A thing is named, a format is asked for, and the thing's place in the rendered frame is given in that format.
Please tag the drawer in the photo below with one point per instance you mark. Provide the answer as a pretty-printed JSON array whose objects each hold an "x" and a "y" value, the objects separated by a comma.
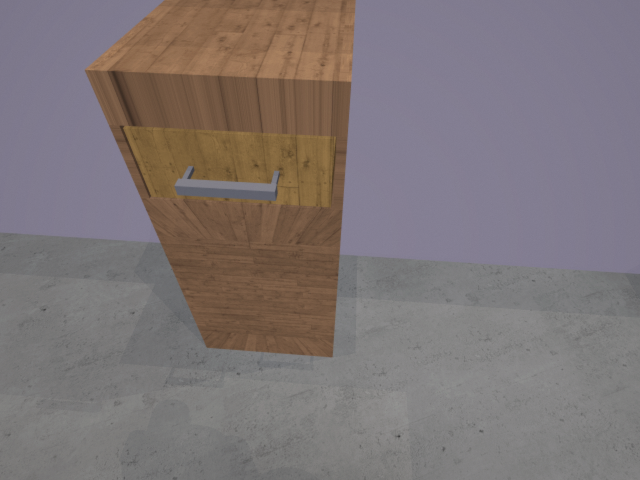
[{"x": 306, "y": 162}]

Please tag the cabinet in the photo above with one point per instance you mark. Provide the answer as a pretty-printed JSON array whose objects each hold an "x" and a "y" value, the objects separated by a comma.
[{"x": 256, "y": 277}]

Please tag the handle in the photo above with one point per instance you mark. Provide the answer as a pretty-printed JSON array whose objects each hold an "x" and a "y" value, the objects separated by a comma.
[{"x": 226, "y": 189}]

